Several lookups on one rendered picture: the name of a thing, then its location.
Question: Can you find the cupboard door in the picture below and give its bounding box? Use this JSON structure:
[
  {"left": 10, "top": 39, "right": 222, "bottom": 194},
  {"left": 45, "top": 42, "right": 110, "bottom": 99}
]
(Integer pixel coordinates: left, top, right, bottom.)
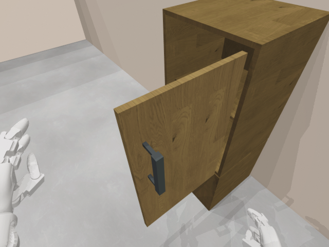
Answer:
[{"left": 114, "top": 51, "right": 248, "bottom": 227}]

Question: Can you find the robot left hand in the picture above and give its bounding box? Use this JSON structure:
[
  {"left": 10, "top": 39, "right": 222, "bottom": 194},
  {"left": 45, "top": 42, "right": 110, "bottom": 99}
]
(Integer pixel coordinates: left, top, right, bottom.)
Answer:
[{"left": 0, "top": 118, "right": 44, "bottom": 213}]

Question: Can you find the robot left forearm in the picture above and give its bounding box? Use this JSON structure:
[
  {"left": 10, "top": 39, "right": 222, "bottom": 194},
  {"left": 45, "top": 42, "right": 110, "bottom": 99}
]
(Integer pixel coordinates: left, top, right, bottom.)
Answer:
[{"left": 0, "top": 213, "right": 20, "bottom": 247}]

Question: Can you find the robot right hand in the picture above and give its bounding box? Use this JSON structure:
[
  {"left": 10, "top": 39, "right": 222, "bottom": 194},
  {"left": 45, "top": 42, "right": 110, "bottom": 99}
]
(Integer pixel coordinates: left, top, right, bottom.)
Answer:
[{"left": 242, "top": 208, "right": 281, "bottom": 247}]

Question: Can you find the handle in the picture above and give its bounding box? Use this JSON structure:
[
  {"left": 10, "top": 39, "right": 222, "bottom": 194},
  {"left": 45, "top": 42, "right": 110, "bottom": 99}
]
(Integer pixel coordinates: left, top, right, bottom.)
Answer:
[{"left": 142, "top": 142, "right": 166, "bottom": 195}]

